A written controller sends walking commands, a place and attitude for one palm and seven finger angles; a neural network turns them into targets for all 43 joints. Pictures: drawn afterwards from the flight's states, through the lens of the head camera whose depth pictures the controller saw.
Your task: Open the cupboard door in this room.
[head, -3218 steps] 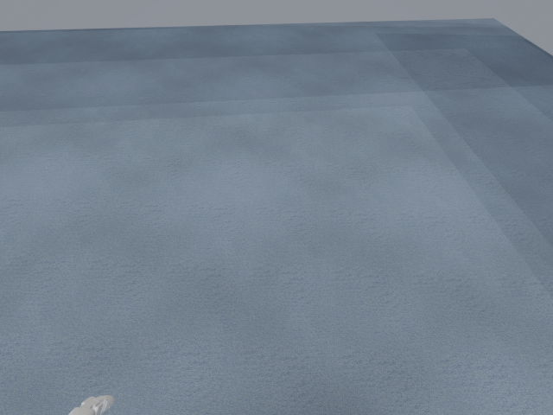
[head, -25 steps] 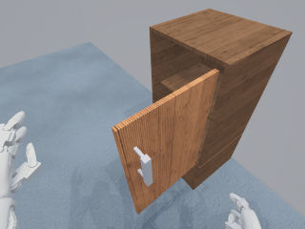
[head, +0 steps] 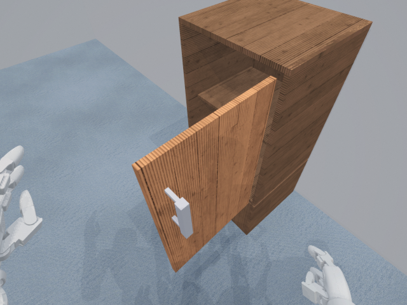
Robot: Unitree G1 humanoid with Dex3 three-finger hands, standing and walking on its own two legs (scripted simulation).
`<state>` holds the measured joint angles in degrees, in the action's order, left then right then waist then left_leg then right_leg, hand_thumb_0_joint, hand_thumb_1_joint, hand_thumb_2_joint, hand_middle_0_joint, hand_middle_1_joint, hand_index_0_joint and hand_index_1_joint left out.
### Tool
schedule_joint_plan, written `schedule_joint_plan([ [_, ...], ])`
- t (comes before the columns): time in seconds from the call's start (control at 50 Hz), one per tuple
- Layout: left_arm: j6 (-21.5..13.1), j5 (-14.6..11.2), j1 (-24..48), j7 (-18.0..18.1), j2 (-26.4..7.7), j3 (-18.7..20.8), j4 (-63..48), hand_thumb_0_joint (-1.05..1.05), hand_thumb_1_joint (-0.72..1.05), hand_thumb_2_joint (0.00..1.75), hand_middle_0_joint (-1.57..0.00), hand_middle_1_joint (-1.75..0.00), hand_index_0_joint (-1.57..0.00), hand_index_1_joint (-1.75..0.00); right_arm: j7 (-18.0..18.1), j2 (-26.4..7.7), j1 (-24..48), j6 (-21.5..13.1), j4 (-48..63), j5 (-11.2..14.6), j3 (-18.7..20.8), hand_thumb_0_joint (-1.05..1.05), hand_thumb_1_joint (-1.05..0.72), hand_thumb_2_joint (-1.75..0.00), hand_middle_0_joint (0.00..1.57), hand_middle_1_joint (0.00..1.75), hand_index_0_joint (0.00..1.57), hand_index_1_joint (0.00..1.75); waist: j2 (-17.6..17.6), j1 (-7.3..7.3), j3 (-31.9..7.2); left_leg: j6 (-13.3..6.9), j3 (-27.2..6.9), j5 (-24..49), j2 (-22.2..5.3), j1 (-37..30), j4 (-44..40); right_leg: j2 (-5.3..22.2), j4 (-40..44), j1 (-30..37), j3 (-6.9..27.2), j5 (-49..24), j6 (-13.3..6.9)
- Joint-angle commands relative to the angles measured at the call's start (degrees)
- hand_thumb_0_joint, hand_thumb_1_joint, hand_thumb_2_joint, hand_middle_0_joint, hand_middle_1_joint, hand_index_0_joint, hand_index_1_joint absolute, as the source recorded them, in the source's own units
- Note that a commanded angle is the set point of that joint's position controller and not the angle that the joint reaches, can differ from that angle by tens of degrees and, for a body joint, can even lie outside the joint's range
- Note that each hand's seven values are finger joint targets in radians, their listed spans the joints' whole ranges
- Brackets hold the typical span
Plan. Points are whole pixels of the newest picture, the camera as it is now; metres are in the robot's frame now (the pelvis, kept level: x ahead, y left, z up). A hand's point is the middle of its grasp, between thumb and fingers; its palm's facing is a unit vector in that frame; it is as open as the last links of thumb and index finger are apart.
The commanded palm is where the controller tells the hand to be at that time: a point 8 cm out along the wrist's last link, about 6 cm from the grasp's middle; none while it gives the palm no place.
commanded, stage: step back with the hand held close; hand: left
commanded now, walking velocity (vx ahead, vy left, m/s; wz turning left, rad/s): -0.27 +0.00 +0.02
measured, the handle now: (178, 213) +0.31 +0.09 -0.02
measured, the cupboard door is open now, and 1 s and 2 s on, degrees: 93 93 93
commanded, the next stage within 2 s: stop stepping back and stand still in 0.90 s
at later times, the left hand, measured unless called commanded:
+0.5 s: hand out of the picture +0.11 +0.29 +0.15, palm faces +0.46 -0.75 -0.47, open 7.4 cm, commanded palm +0.05 +0.32 +0.17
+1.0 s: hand out of the picture +0.06 +0.25 +0.15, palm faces +0.33 -0.83 -0.46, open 7.4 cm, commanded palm -0.02 +0.30 +0.17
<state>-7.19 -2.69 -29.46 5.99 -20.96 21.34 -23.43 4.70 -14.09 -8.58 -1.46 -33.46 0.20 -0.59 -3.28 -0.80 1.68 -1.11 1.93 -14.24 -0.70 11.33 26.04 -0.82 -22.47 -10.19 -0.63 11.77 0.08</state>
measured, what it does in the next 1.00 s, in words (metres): walks backwards: right foot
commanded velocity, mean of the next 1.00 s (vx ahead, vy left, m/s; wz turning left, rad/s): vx -0.32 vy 0.00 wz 0.02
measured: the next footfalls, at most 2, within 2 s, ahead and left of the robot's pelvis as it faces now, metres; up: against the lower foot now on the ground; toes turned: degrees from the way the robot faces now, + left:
right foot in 0.88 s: -0.20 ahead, -0.06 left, +0.00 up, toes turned -6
left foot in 1.40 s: -0.19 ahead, +0.14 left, +0.00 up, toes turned +3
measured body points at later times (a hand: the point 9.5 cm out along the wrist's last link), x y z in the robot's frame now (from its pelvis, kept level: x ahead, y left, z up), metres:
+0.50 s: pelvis -0.09 +0.02 -0.02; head -0.07 +0.03 +0.43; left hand +0.08 +0.32 +0.17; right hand +0.09 -0.21 -0.10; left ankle -0.01 +0.10 -0.74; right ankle +0.00 -0.12 -0.74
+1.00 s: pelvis -0.17 +0.00 -0.02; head -0.13 +0.02 +0.43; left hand +0.03 +0.29 +0.17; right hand +0.02 -0.22 -0.10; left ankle -0.03 +0.10 -0.74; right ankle -0.27 -0.11 -0.74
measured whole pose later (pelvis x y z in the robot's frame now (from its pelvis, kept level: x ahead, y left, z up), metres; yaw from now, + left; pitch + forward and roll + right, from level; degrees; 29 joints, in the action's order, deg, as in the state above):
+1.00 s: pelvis -0.17 +0.00 -0.02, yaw -2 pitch +3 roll -3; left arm -12.4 -2.7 -29.1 7.4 -24.6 21.9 -30.9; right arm 3.9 -11.0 -7.1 -5.1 -37.7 0.0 -1.5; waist -0.5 -1.1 2.0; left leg -1.5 2.4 -0.7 -2.6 28.3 28.0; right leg -4.2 -27.0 -6.5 0.7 22.4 -0.3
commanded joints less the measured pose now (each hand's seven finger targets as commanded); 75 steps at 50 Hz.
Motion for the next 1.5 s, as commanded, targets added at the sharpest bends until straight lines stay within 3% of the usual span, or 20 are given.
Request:
schedule_joint_plan([
  [0.0, -3.5, -0.3, -2.0, 2.2, -13.1, 9.4, -14.9, 0.0, 0.9, 0.9, -0.2, -0.3, -0.2, -0.3, 1.0, -5.3, 4.8, -1.3, 10.5, 0.1, 3.2, 0.0, -0.9, -0.9, 0.2, 0.3, 0.2, 0.3, 3.4, -0.01, -12.9, -0.3, -2.1, 23.2, -3.0, -2.9, -0.3, 5.0, -1.5, 4.6, 3.2, -27.4, -0.4],
  [0.22, -5.5, 0.7, -2.7, 3.3, -12.3, 10.4, -15.4, 0.0, 0.9, 0.9, -0.2, -0.3, -0.2, -0.3, 1.4, -6.5, 4.3, -2.0, 11.6, 0.2, 3.7, 0.0, -0.9, -0.9, 0.2, 0.3, 0.2, 0.3, -4.2, -0.36, -6.7, -3.2, -7.3, -1.0, -7.0, 17.5, -9.2, 1.3, -9.9, 8.7, 2.1, -9.2, 0.6],
  [0.36, -7.5, 2.7, 2.2, 3.7, -11.5, 10.2, -16.4, 0.0, 0.9, 0.9, -0.2, -0.3, -0.2, -0.3, 1.2, -6.9, 2.3, -4.4, 11.3, 0.1, 3.8, 0.0, -0.9, -0.9, 0.2, 0.3, 0.2, 0.3, -0.5, 0.68, -3.0, -5.0, -9.3, -23.4, -7.2, 30.4, -8.4, 1.7, -11.9, 9.6, 5.0, -1.3, 0.5],
  [0.52, -9.0, 1.9, 4.6, 5.3, -13.5, 10.1, -20.2, 0.0, 0.9, 0.9, -0.2, -0.3, -0.2, -0.3, 1.1, -6.1, 0.6, -5.7, 8.6, -0.6, 3.3, 0.0, -0.9, -0.9, 0.2, 0.3, 0.2, 0.3, 4.0, 1.72, -4.6, -0.9, -6.5, -15.7, -1.1, 9.2, 7.1, 8.1, 2.2, -16.6, 9.4, 18.7, -3.5],
  [0.62, -9.9, 2.4, 2.0, 5.6, -15.0, 14.0, -21.8, 0.0, 0.9, 0.9, -0.2, -0.3, -0.2, -0.3, 1.6, -5.3, 2.6, -7.0, 9.2, -1.2, 3.3, 0.0, -0.9, -0.9, 0.2, 0.3, 0.2, 0.3, -13.6, 0.26, -7.6, -7.2, -25.2, -26.0, -16.2, 28.8, -19.7, -3.2, -33.3, 4.0, 1.2, 9.1, 1.1],
  [0.68, -10.2, 1.3, -2.5, 5.3, -13.7, 14.2, -18.3, 0.0, 0.9, 0.9, -0.2, -0.3, -0.2, -0.3, 0.5, -5.2, 1.6, -8.3, 7.8, -0.9, 4.6, 0.0, -0.9, -0.9, 0.2, 0.3, 0.2, 0.3, -5.3, 0.39, -9.4, -7.7, -20.1, -17.2, -16.1, 19.9, -15.4, -3.5, -33.9, -1.2, 2.6, 15.1, 0.2],
  [0.76, -8.5, -0.4, -3.9, 4.8, -11.0, 9.8, -16.9, 0.0, 0.9, 0.9, -0.2, -0.3, -0.2, -0.3, -0.6, -4.6, 2.1, -8.7, 5.5, -1.3, 3.6, 0.0, -0.9, -0.9, 0.2, 0.3, 0.2, 0.3, -7.3, 0.94, -6.9, -4.6, -15.2, -10.3, -13.1, 11.9, -15.9, -3.3, -15.2, -3.1, -0.6, 18.0, -0.7],
  [0.88, -9.9, -0.3, 5.9, 4.2, -17.7, 10.6, -20.6, 0.0, 0.9, 0.9, -0.2, -0.3, -0.2, -0.3, -0.3, -3.7, 4.1, -7.4, 3.9, -1.0, 2.4, 0.0, -0.9, -0.9, 0.2, 0.3, 0.2, 0.3, 7.7, 0.55, -12.2, 1.4, -0.2, 7.1, -2.6, -4.2, 7.6, 10.9, 5.3, -9.3, 8.4, -21.7, -3.0],
  [0.96, -8.8, -1.1, 2.1, 3.2, -19.8, 14.4, -21.1, 0.0, 0.9, 0.9, -0.2, -0.3, -0.2, -0.3, 1.0, -4.3, 5.6, -6.6, 7.0, 0.3, 2.8, 0.0, -0.9, -0.9, 0.2, 0.3, 0.2, 0.3, 9.8, 0.62, -18.4, -0.9, 1.6, 24.9, 0.0, -6.8, 5.2, 5.0, -7.2, -0.8, 0.2, -52.2, 5.8],
  [1.02, -7.7, -1.6, -5.6, 2.3, -17.2, 14.1, -18.1, 0.0, 0.9, 0.9, -0.2, -0.3, -0.2, -0.3, 0.1, -5.4, 4.3, -6.2, 7.5, -0.2, 3.1, 0.0, -0.9, -0.9, 0.2, 0.3, 0.2, 0.3, -9.6, -0.03, -17.5, -5.5, -7.9, 39.8, -8.6, -13.9, -3.0, -2.3, -16.4, -8.8, -0.2, 0.1, 3.6],
  [1.04, -7.5, -1.9, -8.2, 2.2, -16.3, 13.9, -18.2, 0.0, 0.9, 0.9, -0.2, -0.3, -0.2, -0.3, -0.6, -4.6, 3.4, -6.5, 7.3, -0.7, 2.9, 0.0, -0.9, -0.9, 0.2, 0.3, 0.2, 0.3, -15.0, -0.4, -17.6, -6.0, -11.4, 25.1, -11.3, -9.1, -8.3, -3.4, -18.2, -7.1, 0.3, 19.7, 1.4],
  [1.08, -6.3, -1.9, -8.2, 2.7, -15.7, 14.5, -18.3, 0.0, 0.9, 0.9, -0.2, -0.3, -0.2, -0.3, -0.6, -5.2, 4.7, -6.6, 7.9, -1.2, 2.8, 0.0, -0.9, -0.9, 0.2, 0.3, 0.2, 0.3, -15.0, -0.12, -7.8, -3.7, -12.2, -17.7, -11.1, 13.6, -20.8, -4.2, -16.0, 3.4, -2.4, 22.0, -1.4],
  [1.12, -6.0, -1.9, -8.9, 3.1, -15.2, 14.0, -16.6, 0.0, 0.9, 0.9, -0.2, -0.3, -0.2, -0.3, -0.4, -5.3, 4.6, -5.9, 8.7, -0.9, 3.3, 0.0, -0.9, -0.9, 0.2, 0.3, 0.2, 0.3, -10.0, 0.28, -3.7, 0.6, -4.3, -19.9, -4.9, 18.6, -13.7, -3.2, -2.7, 5.2, -4.4, 16.5, -2.2],
  [1.14, -5.9, -1.6, -9.5, 3.2, -14.8, 12.8, -15.6, 0.0, 0.9, 0.9, -0.2, -0.3, -0.2, -0.3, -0.5, -4.2, 4.0, -5.3, 8.9, -0.4, 3.3, 0.0, -0.9, -0.9, 0.2, 0.3, 0.2, 0.3, 1.2, 1.19, -2.9, 2.3, 0.4, -14.4, -0.2, 13.9, 1.2, 3.5, 7.7, -4.2, 3.3, 21.2, -3.4],
  [1.16, -5.9, -1.3, -8.7, 3.3, -16.3, 12.7, -15.9, 0.0, 0.9, 0.9, -0.2, -0.3, -0.2, -0.3, -0.6, -4.3, 3.4, -4.6, 8.3, -0.2, 3.7, 0.0, -0.9, -0.9, 0.2, 0.3, 0.2, 0.3, 14.9, 0.88, -1.4, 3.6, -0.2, -8.4, 4.2, 8.3, 23.7, 17.1, 19.4, -21.6, 23.3, 33.1, -7.1],
  [1.18, -6.1, -0.8, -4.3, 3.7, -16.4, 12.3, -16.1, 0.0, 0.9, 0.9, -0.2, -0.3, -0.2, -0.3, -0.5, -4.8, 2.5, -4.4, 6.4, -1.1, 3.9, 0.0, -0.9, -0.9, 0.2, 0.3, 0.2, 0.3, 16.9, 0.66, 1.9, 3.5, -3.9, -8.2, 3.3, 14.3, 37.3, 22.0, 20.4, -25.9, 26.7, 31.5, -9.5],
  [1.26, -6.0, 0.9, 5.1, 3.9, -12.0, 7.4, -10.7, 0.0, 0.9, 0.9, -0.2, -0.3, -0.2, -0.3, 0.8, -3.8, 1.7, -6.6, 5.1, -0.6, 2.4, 0.0, -0.9, -0.9, 0.2, 0.3, 0.2, 0.3, 10.8, 2.36, 0.3, 2.2, -1.8, -4.4, -2.3, 11.5, 23.2, 12.2, 9.9, -15.3, 8.0, 13.4, -5.5],
  [1.36, -6.9, 2.5, 11.5, 5.0, -10.9, 4.6, -14.5, 0.0, 0.9, 0.9, -0.2, -0.3, -0.2, -0.3, 2.5, -5.5, -0.2, -10.6, 3.7, -0.8, 3.2, 0.0, -0.9, -0.9, 0.2, 0.3, 0.2, 0.3, 0.3, 0.85, -3.9, -1.0, -2.2, 1.7, -2.8, -1.9, -5.3, 7.3, -1.1, -4.6, 6.4, -2.0, -2.3],
  [1.42, -7.2, 2.3, 6.2, 5.4, -15.8, 9.9, -20.8, 0.0, 0.9, 0.9, -0.2, -0.3, -0.2, -0.3, 1.4, -6.0, -1.3, -10.7, 6.4, -0.1, 3.8, 0.0, -0.9, -0.9, 0.2, 0.3, 0.2, 0.3, -4.0, 0.2, -12.4, -2.8, -7.1, 34.8, -10.3, -11.7, 1.4, 1.9, -11.9, -5.2, -0.4, -10.1, 0.0],
  [1.48, -7.8, 1.7, 2.8, 4.1, -14.6, 10.0, -25.3, 0.0, 0.9, 0.9, -0.2, -0.3, -0.2, -0.3, -0.8, -3.4, -1.3, -11.4, 5.4, -1.3, 2.8, 0.0, -0.9, -0.9, 0.2, 0.3, 0.2, 0.3, -12.0, 1.28, -8.9, -1.8, -14.0, 38.9, -12.8, -10.6, -6.2, -0.5, -21.2, -11.6, -2.5, 13.3, 0.5],
])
